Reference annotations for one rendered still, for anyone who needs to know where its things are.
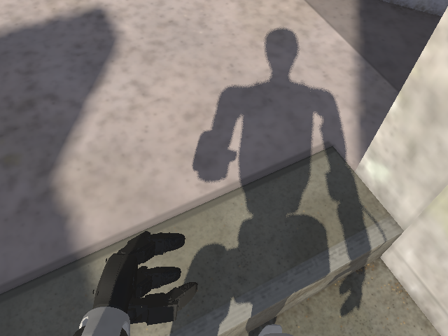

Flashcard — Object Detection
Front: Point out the left robot forearm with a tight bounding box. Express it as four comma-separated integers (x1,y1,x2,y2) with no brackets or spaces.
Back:
73,307,130,336

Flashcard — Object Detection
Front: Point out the robot left hand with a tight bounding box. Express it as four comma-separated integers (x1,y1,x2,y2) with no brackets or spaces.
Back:
92,231,198,326

